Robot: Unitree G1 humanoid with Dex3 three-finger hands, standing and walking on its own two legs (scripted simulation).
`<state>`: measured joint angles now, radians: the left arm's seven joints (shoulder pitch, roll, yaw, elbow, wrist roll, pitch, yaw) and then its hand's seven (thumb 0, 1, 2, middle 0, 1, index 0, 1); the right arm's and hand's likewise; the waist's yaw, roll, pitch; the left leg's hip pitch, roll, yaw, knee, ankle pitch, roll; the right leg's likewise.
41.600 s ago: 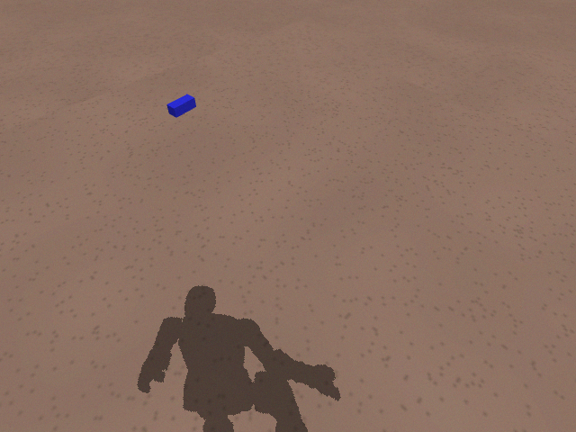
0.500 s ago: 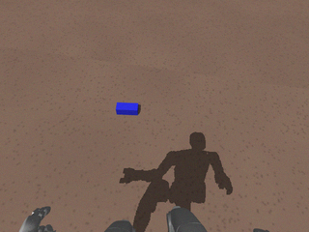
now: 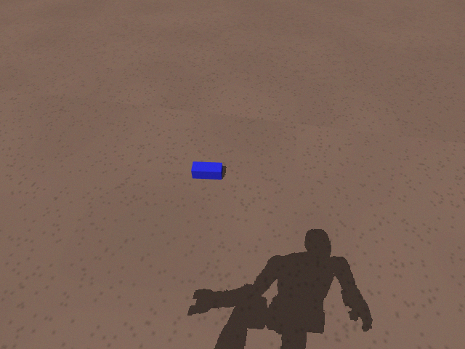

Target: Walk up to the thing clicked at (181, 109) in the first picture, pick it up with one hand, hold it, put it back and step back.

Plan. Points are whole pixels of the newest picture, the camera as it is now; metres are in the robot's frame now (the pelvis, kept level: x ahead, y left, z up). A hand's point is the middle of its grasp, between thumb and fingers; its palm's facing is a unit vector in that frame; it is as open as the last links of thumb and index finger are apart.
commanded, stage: step back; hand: left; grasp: from above
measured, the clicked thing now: (207, 170) +1.10 +0.21 -0.73
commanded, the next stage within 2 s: stand in 0.84 s
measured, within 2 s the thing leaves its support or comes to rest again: neither
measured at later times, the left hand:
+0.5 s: hand out of the picture +0.09 +0.27 -0.14, palm faces +0.04 -0.92 -0.39, open 7.4 cm
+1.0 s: hand out of the picture +0.13 +0.27 -0.14, palm faces -0.02 -0.94 -0.35, open 7.4 cm
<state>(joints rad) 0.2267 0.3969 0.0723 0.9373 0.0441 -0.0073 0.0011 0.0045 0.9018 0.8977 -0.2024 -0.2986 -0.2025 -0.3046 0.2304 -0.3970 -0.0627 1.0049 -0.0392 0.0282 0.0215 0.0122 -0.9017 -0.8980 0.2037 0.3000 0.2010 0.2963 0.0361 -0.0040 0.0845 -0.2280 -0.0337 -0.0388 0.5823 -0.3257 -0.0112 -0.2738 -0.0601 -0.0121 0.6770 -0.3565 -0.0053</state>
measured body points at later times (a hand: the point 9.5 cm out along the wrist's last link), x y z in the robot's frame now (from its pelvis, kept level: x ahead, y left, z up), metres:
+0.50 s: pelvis +0.03 +0.00 +0.00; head +0.05 +0.00 +0.45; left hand +0.09 +0.32 -0.11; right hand +0.12 -0.31 -0.12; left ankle +0.09 +0.14 -0.72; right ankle +0.02 -0.11 -0.72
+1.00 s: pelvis +0.05 +0.02 +0.02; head +0.06 +0.02 +0.47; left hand +0.14 +0.32 -0.11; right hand +0.17 -0.28 -0.11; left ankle +0.09 +0.15 -0.72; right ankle +0.02 -0.11 -0.72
